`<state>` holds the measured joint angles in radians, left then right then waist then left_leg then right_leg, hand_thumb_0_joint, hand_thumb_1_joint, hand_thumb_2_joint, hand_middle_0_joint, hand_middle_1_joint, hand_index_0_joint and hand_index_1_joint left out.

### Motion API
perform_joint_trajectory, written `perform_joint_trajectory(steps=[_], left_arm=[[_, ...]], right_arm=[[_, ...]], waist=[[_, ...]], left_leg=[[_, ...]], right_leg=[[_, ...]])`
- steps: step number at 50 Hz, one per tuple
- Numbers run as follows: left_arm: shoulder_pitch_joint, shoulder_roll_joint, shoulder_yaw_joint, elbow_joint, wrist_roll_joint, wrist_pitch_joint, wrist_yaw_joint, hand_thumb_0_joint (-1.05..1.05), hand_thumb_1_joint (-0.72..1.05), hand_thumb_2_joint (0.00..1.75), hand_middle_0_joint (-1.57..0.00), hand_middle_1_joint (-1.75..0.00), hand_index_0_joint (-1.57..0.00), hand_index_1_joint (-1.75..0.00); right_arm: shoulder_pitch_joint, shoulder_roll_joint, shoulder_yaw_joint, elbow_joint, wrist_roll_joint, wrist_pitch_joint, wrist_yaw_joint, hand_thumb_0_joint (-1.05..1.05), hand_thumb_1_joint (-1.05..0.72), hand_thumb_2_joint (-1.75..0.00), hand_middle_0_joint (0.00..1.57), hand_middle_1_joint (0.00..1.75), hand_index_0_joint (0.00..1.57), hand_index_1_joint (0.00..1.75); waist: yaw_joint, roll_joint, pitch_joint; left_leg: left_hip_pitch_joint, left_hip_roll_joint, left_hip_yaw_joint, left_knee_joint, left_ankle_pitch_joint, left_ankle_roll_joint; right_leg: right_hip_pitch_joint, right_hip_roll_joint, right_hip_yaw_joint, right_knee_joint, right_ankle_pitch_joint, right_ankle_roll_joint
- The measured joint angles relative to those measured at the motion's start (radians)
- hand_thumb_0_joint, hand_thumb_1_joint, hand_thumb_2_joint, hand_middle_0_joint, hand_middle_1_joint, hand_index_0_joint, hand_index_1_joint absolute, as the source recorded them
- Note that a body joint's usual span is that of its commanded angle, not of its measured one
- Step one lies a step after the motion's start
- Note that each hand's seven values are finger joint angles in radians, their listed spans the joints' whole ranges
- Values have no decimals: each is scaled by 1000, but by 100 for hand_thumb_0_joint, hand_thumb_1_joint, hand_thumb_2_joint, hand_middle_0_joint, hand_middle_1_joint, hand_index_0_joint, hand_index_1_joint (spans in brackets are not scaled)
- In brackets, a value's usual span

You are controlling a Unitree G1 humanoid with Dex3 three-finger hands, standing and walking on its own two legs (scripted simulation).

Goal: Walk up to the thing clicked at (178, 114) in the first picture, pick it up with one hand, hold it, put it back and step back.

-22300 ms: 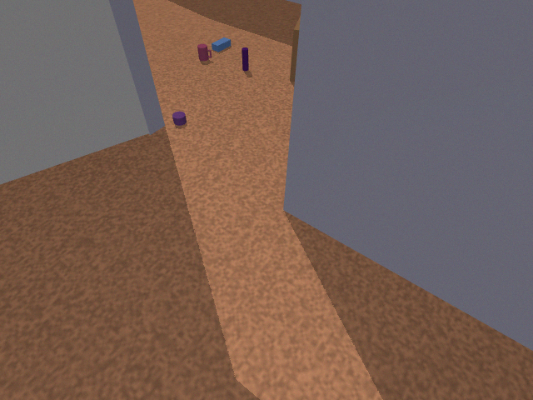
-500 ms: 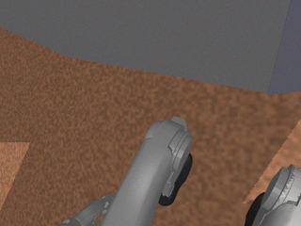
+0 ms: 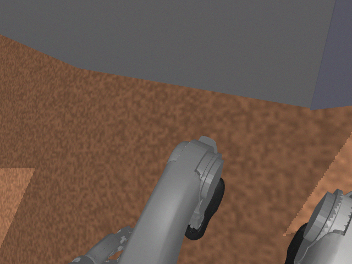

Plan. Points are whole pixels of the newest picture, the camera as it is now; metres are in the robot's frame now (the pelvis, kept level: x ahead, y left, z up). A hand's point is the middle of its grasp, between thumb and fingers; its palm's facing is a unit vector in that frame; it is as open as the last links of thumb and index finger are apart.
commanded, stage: close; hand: right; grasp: from above
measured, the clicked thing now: out of the picture +0.47 -0.33 -0.29
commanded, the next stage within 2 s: settle in 0.92 s
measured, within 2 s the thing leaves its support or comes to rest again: leaves its support in 1.28 s
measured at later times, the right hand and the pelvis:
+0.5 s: hand out of the picture +0.45 -0.32 -0.27, palm faces -0.44 +0.17 -0.88, open 11.0 cm; pelvis +0.00 +0.00 +0.00, yaw +0 degrees
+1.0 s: hand out of the picture +0.45 -0.32 -0.26, palm faces -0.44 +0.16 -0.88, open 9.9 cm; pelvis +0.00 +0.00 +0.00, yaw +0 degrees
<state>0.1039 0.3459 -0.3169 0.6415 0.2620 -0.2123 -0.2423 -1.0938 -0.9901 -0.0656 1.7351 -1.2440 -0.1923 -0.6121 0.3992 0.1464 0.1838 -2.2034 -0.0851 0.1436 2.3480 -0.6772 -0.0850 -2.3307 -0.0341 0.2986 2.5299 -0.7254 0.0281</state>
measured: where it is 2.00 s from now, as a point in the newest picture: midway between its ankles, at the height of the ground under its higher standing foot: (242, 243)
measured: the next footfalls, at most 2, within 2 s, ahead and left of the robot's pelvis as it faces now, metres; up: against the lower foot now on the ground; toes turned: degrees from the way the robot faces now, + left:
none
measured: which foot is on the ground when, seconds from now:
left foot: down 0.00-1.00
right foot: down 0.00-1.00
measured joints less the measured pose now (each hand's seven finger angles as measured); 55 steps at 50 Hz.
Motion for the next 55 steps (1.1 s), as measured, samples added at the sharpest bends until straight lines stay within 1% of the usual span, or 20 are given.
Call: perform_joint_trajectory(steps=[5,7,14,16,20,27,30,35,42,51,55], left_arm=[[-10,-2,-1,-5,2,-3,3,0,90,90,-20,-30,-20,-30],[-13,-2,-1,-7,2,-7,4,0,90,90,-20,-30,-20,-30],[-11,0,-6,-13,2,-12,6,0,90,90,-20,-30,-20,-30],[-7,0,-6,-9,2,-15,5,0,90,90,-20,-30,-20,-30],[-7,1,-13,-2,2,-17,-1,0,90,90,-20,-30,-20,-30],[-4,1,-11,-4,1,-19,0,0,90,90,-20,-30,-20,-30],[-1,1,-7,-4,1,-14,1,0,90,90,-20,-30,-20,-30],[-2,1,-6,-1,0,-7,1,0,90,90,-20,-30,-20,-30],[-11,5,-6,-5,1,-8,4,0,90,90,-20,-30,-20,-30],[-11,6,-10,-15,5,-7,11,0,90,90,-20,-30,-20,-30],[-9,5,-9,-17,2,-11,11,0,90,90,-20,-30,-20,-30]], right_arm=[[-12,-7,6,25,-7,8,-14,0,38,-96,17,100,17,101],[-14,-10,0,29,-8,13,-16,0,35,-95,19,100,19,100],[-14,-14,0,19,6,21,-9,0,26,-91,25,98,26,98],[-15,-10,5,11,7,20,-6,0,23,-90,26,98,28,97],[-12,-15,0,17,6,21,-4,0,16,-87,30,97,32,96],[-8,-22,-5,6,22,20,5,0,6,-81,36,96,40,93],[4,-15,-10,-13,20,18,12,-1,4,-78,36,94,43,92],[10,-5,-2,-10,20,13,13,-2,1,-73,37,92,50,91],[-3,-19,-8,13,7,-1,4,-2,0,-67,40,89,55,86],[-18,-29,0,11,-6,-3,-1,-4,2,-61,48,84,63,79],[-23,-28,1,11,-3,3,-3,-4,2,-58,50,82,66,76]], waist=[[7,4,0],[9,5,3],[8,11,17],[6,10,17],[9,10,14],[9,6,18],[4,2,18],[-1,0,10],[4,4,12],[5,8,20],[6,9,18]], left_leg=[[-4,-1,-1,0,6,-2],[-5,-1,-1,1,8,-1],[-8,-2,-3,3,11,-1],[-9,0,-3,4,9,2],[-7,1,-1,7,2,-2],[-6,0,3,7,0,-4],[-4,0,3,5,-1,-2],[-1,1,2,3,-3,-2],[-3,1,3,6,2,-2],[-3,0,-1,3,4,-3],[-3,1,-1,1,3,-4]], right_leg=[[-4,0,-1,1,6,-3],[-7,0,-1,3,9,-4],[-9,0,-4,4,12,-6],[-10,0,-4,4,10,-4],[-7,2,0,7,3,0],[-6,1,5,10,-2,1],[-4,1,4,8,-3,1],[-1,0,2,5,-4,1],[-4,2,3,8,1,0],[-2,-1,-2,5,2,-3],[-3,-1,-2,2,1,-2]])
